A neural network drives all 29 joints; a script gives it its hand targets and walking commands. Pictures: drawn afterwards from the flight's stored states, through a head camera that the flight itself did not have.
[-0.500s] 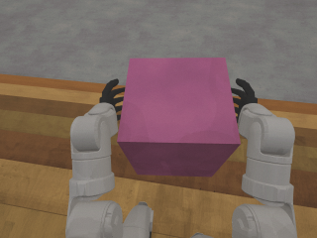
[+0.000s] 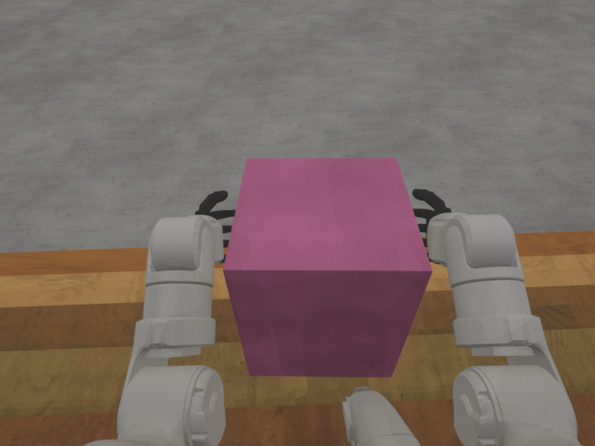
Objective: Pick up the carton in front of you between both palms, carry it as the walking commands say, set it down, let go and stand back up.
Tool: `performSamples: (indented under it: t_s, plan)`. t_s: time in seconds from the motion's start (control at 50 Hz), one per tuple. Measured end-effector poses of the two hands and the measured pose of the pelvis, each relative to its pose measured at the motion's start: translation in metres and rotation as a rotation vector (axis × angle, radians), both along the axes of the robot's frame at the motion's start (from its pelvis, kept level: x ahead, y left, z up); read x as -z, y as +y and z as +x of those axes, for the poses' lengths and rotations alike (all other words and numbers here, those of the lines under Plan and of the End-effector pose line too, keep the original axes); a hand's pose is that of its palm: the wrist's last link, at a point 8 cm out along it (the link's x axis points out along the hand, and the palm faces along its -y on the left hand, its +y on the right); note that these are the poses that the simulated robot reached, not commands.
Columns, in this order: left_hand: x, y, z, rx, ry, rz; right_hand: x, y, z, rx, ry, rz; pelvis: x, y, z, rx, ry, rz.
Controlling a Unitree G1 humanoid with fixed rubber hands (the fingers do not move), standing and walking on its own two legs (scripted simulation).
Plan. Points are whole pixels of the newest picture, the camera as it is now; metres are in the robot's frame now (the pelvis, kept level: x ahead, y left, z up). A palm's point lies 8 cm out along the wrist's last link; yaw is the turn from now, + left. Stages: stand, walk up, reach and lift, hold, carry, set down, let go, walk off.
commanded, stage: carry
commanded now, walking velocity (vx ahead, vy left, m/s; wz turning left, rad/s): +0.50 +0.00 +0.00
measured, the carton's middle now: (320, 270) +0.35 -0.03 +0.02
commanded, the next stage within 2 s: none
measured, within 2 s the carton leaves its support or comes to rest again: neither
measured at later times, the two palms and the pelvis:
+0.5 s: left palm (176, 191) +0.67 +0.25 -0.12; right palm (305, 172) +0.71 -0.04 -0.12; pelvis +0.35 +0.05 -0.20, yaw +2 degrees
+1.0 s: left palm (191, 149) +1.03 +0.30 -0.29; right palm (283, 140) +1.03 +0.00 -0.28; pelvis +0.68 +0.15 -0.38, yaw +2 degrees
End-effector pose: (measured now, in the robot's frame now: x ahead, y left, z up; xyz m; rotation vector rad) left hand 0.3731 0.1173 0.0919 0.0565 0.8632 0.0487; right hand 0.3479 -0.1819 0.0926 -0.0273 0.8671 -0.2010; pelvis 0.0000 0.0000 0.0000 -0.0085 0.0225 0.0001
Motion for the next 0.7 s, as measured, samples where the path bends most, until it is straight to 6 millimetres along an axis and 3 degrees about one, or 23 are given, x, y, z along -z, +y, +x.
performSamples:
  t_s: [0.14,0.2,0.28,0.42,0.5,0.58,0.64,0.7]
  plan:
    - [0.075,0.032,0.076,-0.084,-0.038,-0.047,0.065,0.031,0.097,-0.037,-0.041,-0.005,0.051,0.007,0.085,-0.036,0.019,0.002]
    - [0.097,0.045,0.116,-0.123,-0.110,-0.040,0.088,0.044,0.150,-0.059,-0.112,0.014,0.086,0.010,0.135,-0.042,0.001,0.009]
    - [0.132,0.077,0.164,-0.205,-0.179,-0.038,0.119,0.078,0.224,-0.141,-0.180,0.021,0.133,0.008,0.192,-0.033,0.023,-0.007]
    - [0.196,0.119,0.232,-0.260,-0.062,-0.041,0.186,0.123,0.305,-0.187,-0.062,0.040,0.163,0.025,0.287,-0.041,0.030,-0.024]
    - [0.211,0.137,0.299,-0.213,-0.101,0.000,0.214,0.139,0.360,-0.173,-0.103,0.054,0.196,0.052,0.348,-0.027,0.021,-0.025]
    - [0.229,0.155,0.380,-0.147,-0.195,0.019,0.239,0.155,0.422,-0.134,-0.198,0.051,0.249,0.087,0.419,-0.034,-0.016,-0.065]
    - [0.255,0.157,0.439,-0.086,-0.225,-0.009,0.261,0.157,0.459,-0.089,-0.228,0.001,0.285,0.107,0.463,-0.049,-0.017,-0.022]
    - [0.287,0.155,0.480,-0.051,-0.159,-0.011,0.293,0.155,0.487,-0.048,-0.160,0.000,0.302,0.126,0.497,-0.043,-0.002,-0.012]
